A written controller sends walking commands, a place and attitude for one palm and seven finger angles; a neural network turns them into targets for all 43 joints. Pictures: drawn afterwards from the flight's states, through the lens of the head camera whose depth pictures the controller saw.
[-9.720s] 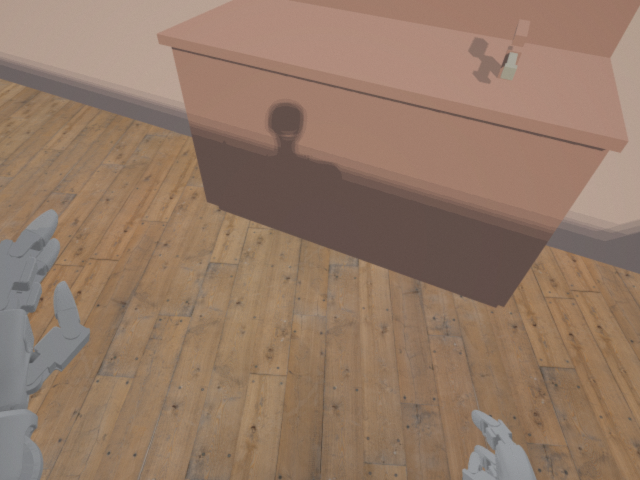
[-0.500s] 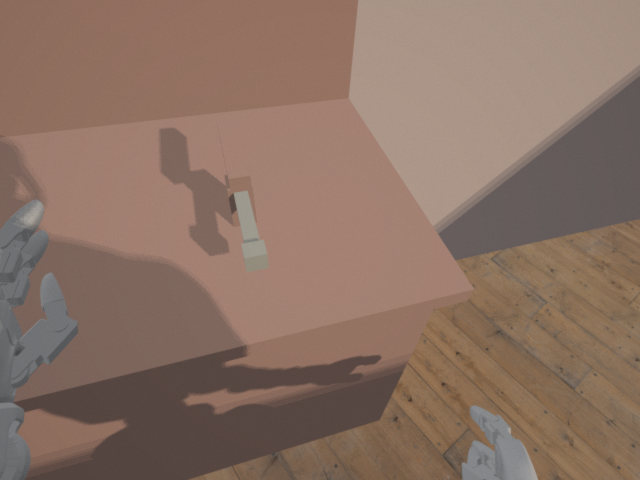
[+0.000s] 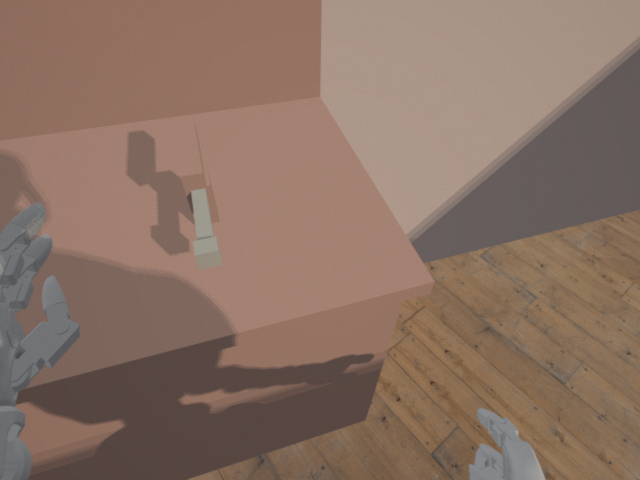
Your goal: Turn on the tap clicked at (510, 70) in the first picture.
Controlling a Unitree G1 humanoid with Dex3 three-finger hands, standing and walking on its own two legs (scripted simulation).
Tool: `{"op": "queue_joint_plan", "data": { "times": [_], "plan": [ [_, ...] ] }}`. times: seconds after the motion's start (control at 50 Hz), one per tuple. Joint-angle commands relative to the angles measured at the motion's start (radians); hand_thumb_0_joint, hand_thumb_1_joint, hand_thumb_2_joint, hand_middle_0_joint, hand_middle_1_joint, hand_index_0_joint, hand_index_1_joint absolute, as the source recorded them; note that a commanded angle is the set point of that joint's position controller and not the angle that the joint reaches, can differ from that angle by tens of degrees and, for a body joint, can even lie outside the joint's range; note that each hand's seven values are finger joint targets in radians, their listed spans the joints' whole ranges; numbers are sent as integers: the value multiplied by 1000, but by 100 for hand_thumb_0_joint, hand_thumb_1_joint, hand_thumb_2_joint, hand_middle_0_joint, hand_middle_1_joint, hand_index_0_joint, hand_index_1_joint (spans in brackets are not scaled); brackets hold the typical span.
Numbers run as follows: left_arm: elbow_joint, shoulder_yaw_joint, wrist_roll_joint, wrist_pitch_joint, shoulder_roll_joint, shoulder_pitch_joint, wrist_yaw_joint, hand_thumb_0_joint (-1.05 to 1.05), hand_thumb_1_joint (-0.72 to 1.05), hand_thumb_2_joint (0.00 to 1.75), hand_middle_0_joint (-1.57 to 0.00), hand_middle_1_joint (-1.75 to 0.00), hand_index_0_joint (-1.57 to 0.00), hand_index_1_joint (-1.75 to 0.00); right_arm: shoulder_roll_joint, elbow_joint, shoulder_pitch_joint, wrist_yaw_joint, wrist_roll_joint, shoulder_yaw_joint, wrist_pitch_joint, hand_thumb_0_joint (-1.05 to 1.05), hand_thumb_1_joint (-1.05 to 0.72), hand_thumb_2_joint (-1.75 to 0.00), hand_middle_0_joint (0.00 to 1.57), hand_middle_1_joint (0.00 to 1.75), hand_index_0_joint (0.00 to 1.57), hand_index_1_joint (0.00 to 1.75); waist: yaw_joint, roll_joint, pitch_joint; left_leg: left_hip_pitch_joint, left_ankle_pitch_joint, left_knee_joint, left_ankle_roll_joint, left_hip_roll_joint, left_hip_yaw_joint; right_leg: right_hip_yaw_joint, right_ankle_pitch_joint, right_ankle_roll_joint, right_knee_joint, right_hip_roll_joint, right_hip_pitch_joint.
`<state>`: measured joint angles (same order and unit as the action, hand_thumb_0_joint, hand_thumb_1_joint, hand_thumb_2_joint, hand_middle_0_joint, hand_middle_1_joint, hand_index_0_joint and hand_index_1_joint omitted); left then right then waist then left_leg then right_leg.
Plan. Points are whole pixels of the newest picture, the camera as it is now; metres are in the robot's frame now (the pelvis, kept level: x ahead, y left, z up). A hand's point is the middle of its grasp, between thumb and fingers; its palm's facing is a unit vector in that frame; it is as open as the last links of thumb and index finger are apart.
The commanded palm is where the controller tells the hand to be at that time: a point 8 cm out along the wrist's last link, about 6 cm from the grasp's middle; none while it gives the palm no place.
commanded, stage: shuffle to correct the standing spot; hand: left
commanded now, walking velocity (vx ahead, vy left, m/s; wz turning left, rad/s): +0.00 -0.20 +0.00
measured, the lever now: (207, 253) +0.36 +0.16 +0.11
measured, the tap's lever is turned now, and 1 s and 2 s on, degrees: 0 0 0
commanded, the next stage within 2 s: none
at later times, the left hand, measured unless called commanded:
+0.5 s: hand (70, 334) +0.21 +0.24 +0.16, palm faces +0.37 -0.86 -0.35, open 7.4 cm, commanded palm +0.16 +0.28 +0.18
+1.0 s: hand (55, 328) +0.21 +0.25 +0.16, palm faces +0.36 -0.86 -0.36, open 7.4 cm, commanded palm +0.16 +0.29 +0.18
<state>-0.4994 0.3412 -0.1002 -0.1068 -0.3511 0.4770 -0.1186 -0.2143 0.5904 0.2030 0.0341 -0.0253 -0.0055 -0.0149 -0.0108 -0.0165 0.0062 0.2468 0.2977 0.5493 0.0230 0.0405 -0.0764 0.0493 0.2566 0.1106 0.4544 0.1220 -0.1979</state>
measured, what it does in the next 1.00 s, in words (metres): stands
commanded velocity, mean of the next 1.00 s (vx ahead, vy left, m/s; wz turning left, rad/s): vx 0.00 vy -0.20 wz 0.00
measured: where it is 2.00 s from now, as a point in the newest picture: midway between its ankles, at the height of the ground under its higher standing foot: outside the picture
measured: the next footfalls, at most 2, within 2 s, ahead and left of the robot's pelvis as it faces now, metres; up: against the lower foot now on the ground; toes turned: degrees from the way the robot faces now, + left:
none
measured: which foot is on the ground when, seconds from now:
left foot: down 0.00-1.00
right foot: down 0.00-1.00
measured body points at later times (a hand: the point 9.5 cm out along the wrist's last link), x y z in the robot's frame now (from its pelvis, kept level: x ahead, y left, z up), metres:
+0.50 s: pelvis +0.00 +0.00 +0.00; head +0.01 +0.00 +0.45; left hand +0.18 +0.28 +0.18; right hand +0.17 -0.23 -0.09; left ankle -0.01 +0.15 -0.73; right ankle -0.01 -0.05 -0.73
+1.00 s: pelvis +0.00 +0.01 +0.00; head +0.01 +0.02 +0.45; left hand +0.19 +0.30 +0.18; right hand +0.17 -0.22 -0.08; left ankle -0.01 +0.15 -0.73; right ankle -0.01 -0.05 -0.73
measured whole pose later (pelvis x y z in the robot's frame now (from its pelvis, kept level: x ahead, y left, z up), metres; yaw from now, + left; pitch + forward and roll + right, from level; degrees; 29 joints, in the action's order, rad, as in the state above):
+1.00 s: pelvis +0.00 +0.01 +0.00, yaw +0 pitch +0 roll -1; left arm -0.54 0.36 -0.10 -0.09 -0.38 0.49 -0.12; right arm -0.20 0.58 0.20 0.04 -0.02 0.00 0.00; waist -0.01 0.00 0.01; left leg 0.26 0.31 0.57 0.03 0.04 -0.05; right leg 0.05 0.27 0.09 0.47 0.11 -0.21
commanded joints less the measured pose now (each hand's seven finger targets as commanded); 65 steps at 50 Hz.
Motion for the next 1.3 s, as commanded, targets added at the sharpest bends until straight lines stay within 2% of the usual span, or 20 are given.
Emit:
{"op": "queue_joint_plan", "data": {
  "times": [0.0,0.06,0.12,0.14,0.18,0.3,0.34,0.38,0.44,0.5,0.56,0.64,0.66,0.82,0.88,0.94,1.0,1.1,1.24,1.28],
  "plan": [
    [-230,137,-7,-72,-193,-61,-22,0,90,90,-20,-30,-20,-30,-97,-162,-116,5,0,-42,-49,0,-90,-90,20,30,20,30,7,21,-90,-30,-153,27,-59,28,40,-185,-203,-68,-129,-245,11],
    [-243,152,-7,-75,-206,-51,-19,0,90,90,-20,-30,-20,-30,-96,-162,-120,6,3,-41,-46,0,-90,-90,20,30,20,30,7,1,-85,-55,-180,-1,-66,43,41,-158,-210,-93,-116,-222,-8],
    [-240,151,-2,-77,-201,-50,-19,0,90,90,-20,-30,-20,-30,-104,-163,-104,7,7,-44,-42,0,-90,-90,20,30,20,30,8,-44,-103,-36,-235,-36,-78,73,18,-120,-260,-126,-75,-188,45],
    [-243,149,0,-77,-200,-48,-17,0,90,90,-20,-30,-20,-30,-105,-167,-99,7,6,-46,-42,0,-90,-90,20,30,20,30,9,-31,-109,-35,-260,-35,-79,76,17,-113,-286,-132,-68,-181,61],
    [-246,139,0,-72,-192,-49,-13,0,90,90,-20,-30,-20,-30,-106,-166,-100,6,6,-46,-43,0,-90,-90,20,30,20,30,6,-46,-116,-43,-283,-35,-79,80,14,-100,-304,-133,-52,-174,61],
    [-224,140,-1,-64,-193,-38,-11,0,90,90,-20,-30,-20,-30,-102,-173,-95,4,5,-44,-42,0,-90,-90,20,30,20,30,8,-6,-93,-5,-170,-19,-75,66,27,-134,-217,-124,-95,-190,46],
    [-222,139,-3,-63,-194,-45,-13,0,90,90,-20,-30,-20,-30,-99,-172,-91,5,4,-44,-42,0,-90,-90,20,30,20,30,6,36,-94,-10,-128,10,-68,45,46,-165,-183,-107,-122,-211,32],
    [-222,129,-8,-59,-184,-51,-15,0,90,90,-20,-30,-20,-30,-95,-166,-98,4,3,-39,-42,0,-90,-90,20,30,20,30,2,40,-87,-16,-100,17,-64,36,43,-178,-135,-88,-135,-227,8],
    [-232,131,-5,-61,-195,-73,-19,0,90,90,-20,-30,-20,-30,-94,-165,-102,8,6,-35,-41,0,-90,-90,20,30,20,30,3,12,-67,-27,-84,-11,-71,48,37,-180,-93,-98,-147,-216,-21],
    [-250,134,-1,-60,-201,-93,-19,0,90,90,-20,-30,-20,-30,-99,-165,-107,10,9,-34,-41,0,-90,-90,20,30,20,30,4,-51,-75,-26,-147,-74,-81,82,-3,-121,-143,-116,-93,-174,10],
    [-246,134,5,-55,-199,-79,-10,0,90,90,-20,-30,-20,-30,-97,-173,-110,8,8,-35,-40,0,-90,-90,20,30,20,30,7,-67,-82,-12,-213,-88,-89,102,-26,-94,-201,-131,-63,-151,43],
    [-248,127,8,-57,-190,-57,-7,0,90,90,-20,-30,-20,-30,-104,-182,-94,4,6,-42,-41,0,-90,-90,20,30,20,30,11,-64,-115,-7,-273,-72,-82,108,-27,-93,-244,-114,-52,-152,87],
    [-247,135,4,-54,-194,-40,-5,0,90,90,-20,-30,-20,-30,-100,-181,-101,3,5,-39,-43,0,-90,-90,20,30,20,30,10,-71,-115,-9,-271,-71,-82,106,-24,-89,-249,-113,-52,-154,83],
    [-245,144,-5,-52,-200,-29,-14,0,90,90,-20,-30,-20,-30,-101,-176,-92,6,4,-43,-40,0,-90,-90,20,30,20,30,2,-10,-132,-9,-223,6,-65,70,19,-139,-287,-75,-67,-204,72],
    [-269,136,-5,-54,-199,-48,-16,0,90,90,-20,-30,-20,-30,-101,-174,-104,8,5,-40,-39,0,-90,-90,20,30,20,30,-2,-39,-112,-19,-223,-16,-67,77,-1,-128,-260,-66,-54,-196,38],
    [-249,138,-1,-56,-201,-54,-15,0,90,90,-20,-30,-20,-30,-103,-174,-103,12,5,-37,-39,0,-90,-90,20,30,20,30,3,-60,-80,19,-166,-81,-79,102,-40,-110,-163,-87,-59,-165,36],
    [-265,127,5,-60,-195,-74,-13,0,90,90,-20,-30,-20,-30,-106,-177,-110,13,5,-36,-43,0,-90,-90,20,30,20,30,5,-107,-77,30,-161,-124,-88,123,-70,-92,-140,-98,-48,-145,49],
    [-237,131,7,-56,-191,-43,-13,0,90,90,-20,-30,-20,-30,-107,-178,-94,8,5,-41,-44,0,-90,-90,20,30,20,30,7,-58,-114,15,-232,-88,-80,112,-49,-94,-209,-93,-61,-156,90],
    [-243,136,-4,-49,-194,-41,-19,0,90,90,-20,-30,-20,-30,-101,-174,-90,8,1,-45,-40,0,-90,-90,20,30,20,30,0,12,-139,-7,-199,6,-62,66,16,-151,-257,-64,-80,-213,72],
    [-264,136,-6,-50,-200,-54,-22,0,90,90,-20,-30,-20,-30,-100,-169,-99,8,1,-41,-41,0,-90,-90,20,30,20,30,-5,-6,-140,-20,-228,7,-59,66,8,-138,-279,-47,-62,-217,61]
  ]
}}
